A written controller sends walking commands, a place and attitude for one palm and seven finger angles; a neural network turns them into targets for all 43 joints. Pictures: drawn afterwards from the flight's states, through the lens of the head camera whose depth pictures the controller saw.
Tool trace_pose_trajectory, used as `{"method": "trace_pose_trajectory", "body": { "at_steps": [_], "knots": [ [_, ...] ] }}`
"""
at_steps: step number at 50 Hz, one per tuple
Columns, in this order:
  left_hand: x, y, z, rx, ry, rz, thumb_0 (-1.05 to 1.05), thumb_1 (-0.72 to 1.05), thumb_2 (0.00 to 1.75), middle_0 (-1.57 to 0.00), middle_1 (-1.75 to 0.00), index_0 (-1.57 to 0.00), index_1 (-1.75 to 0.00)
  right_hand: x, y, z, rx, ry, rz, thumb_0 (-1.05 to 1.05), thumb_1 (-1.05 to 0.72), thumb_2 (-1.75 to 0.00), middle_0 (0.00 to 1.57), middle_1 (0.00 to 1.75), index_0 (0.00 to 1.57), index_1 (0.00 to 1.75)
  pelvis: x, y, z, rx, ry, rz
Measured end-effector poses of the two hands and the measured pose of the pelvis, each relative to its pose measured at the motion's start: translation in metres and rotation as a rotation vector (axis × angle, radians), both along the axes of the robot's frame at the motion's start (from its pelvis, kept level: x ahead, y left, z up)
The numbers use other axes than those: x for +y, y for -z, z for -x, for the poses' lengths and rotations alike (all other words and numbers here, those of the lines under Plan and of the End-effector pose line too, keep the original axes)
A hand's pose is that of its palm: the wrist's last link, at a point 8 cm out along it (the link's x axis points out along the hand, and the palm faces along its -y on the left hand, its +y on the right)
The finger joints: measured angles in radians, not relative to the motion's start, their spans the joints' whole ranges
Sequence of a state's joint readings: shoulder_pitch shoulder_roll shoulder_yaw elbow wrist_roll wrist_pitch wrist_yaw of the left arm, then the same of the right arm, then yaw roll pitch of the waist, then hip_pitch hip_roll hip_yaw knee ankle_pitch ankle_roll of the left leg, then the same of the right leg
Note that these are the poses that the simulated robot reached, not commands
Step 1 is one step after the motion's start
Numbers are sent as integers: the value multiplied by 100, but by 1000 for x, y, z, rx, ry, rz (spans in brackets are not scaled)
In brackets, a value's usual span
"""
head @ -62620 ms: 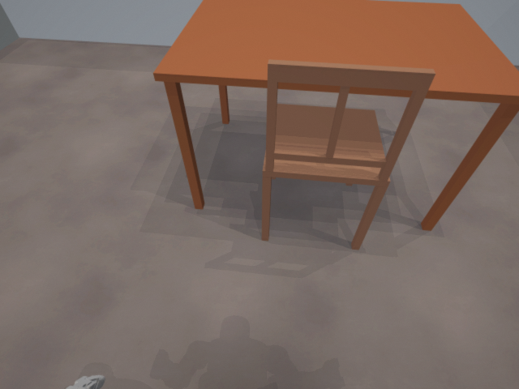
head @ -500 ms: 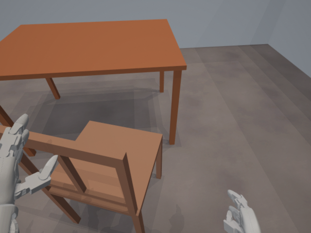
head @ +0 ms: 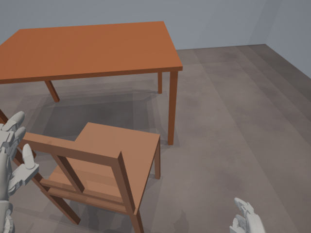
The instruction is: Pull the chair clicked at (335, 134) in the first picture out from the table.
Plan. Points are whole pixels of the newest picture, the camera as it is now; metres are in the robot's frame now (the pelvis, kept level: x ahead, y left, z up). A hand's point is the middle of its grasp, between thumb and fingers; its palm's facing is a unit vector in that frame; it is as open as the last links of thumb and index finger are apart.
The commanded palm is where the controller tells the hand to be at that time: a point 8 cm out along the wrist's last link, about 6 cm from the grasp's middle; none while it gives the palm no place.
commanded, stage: step back with the hand held close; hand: left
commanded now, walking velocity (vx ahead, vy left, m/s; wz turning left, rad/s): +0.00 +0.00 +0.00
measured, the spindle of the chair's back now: (69, 173) +0.31 +0.35 -0.11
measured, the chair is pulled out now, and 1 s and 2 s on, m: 0.46 0.46 0.46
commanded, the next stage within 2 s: stop stepping back and stand still in 1.68 s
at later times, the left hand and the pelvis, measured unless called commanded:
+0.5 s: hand (26, 176) +0.17 +0.28 +0.15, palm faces +0.37 -0.78 -0.50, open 7.4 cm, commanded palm +0.11 +0.32 +0.17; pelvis -0.03 +0.02 +0.00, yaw -1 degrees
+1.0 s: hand (2, 205) +0.11 +0.28 +0.15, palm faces +0.45 -0.78 -0.44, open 7.4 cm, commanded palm +0.05 +0.32 +0.17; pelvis -0.09 +0.02 -0.02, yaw +0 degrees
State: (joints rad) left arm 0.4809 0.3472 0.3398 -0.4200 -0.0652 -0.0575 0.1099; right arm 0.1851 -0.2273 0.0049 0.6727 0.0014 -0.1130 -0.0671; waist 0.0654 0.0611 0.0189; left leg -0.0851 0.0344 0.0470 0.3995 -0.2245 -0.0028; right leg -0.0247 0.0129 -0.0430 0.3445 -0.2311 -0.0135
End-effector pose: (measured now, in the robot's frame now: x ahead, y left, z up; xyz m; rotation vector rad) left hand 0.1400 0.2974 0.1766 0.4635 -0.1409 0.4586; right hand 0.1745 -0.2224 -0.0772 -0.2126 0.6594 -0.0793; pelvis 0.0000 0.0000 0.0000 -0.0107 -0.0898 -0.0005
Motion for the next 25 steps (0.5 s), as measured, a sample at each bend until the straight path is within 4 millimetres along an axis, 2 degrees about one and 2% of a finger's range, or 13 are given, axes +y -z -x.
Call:
{"method": "trace_pose_trajectory", "body": {
  "at_steps": [8, 15, 25],
  "knots": [
    [0, 4, -1, 3, 1, -6, 1, 89, 90, -21, -30, -21, -30, -5, 1, 4, 5, 5, -7, 1, -90, -90, 20, 30, 20, 30, -4, 1, 8, 33, -5, 10],
    [-5, 11, -3, 92, 66, -33, 1, 89, 90, -21, -30, -21, -30, -12, 0, 14, 20, 73, 18, 1, -90, -90, 20, 30, 20, 30, 4, 2, 14, 82, 15, 5],
    [15, 3, 13, 78, 59, -82, 1, 89, 90, -22, -30, -22, -30, -7, 1, 37, 38, 111, 33, 1, -91, -90, 20, 30, 20, 30, 18, 4, 35, 92, 19, 2]
  ]
}}
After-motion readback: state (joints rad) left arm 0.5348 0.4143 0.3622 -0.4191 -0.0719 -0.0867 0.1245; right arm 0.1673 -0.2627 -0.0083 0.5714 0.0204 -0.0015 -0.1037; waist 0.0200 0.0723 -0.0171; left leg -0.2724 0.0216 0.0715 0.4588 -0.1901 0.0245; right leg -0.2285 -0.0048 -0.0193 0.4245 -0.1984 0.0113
